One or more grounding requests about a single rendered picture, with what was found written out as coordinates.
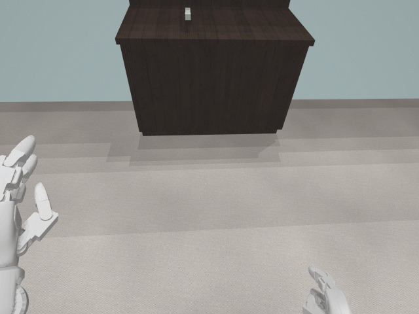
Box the right robot hand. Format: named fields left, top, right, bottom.
left=302, top=266, right=352, bottom=314

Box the left robot forearm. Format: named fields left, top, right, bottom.
left=0, top=266, right=29, bottom=314

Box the counter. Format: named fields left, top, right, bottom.
left=115, top=0, right=315, bottom=136

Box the left robot hand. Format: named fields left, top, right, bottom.
left=0, top=135, right=58, bottom=268

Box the tap lever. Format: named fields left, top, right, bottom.
left=185, top=8, right=191, bottom=20

